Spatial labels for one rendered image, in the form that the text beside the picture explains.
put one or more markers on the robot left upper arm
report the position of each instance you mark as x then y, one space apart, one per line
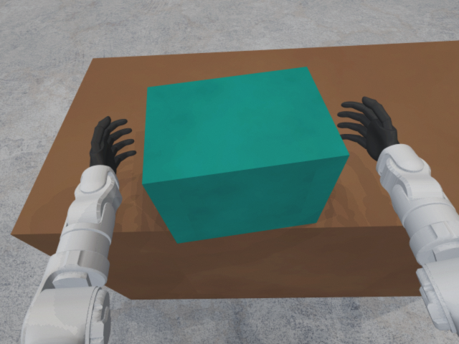
74 315

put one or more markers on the right robot forearm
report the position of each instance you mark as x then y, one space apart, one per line
426 213

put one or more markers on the robot right upper arm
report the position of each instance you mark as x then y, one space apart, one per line
440 292

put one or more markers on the pedestal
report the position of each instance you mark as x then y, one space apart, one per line
357 248

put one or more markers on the left robot forearm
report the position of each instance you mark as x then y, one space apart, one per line
81 259

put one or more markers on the carton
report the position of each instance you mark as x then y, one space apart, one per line
240 154

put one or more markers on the robot right hand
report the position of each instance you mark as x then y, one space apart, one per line
377 129

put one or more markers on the robot left hand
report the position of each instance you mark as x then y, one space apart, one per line
103 151

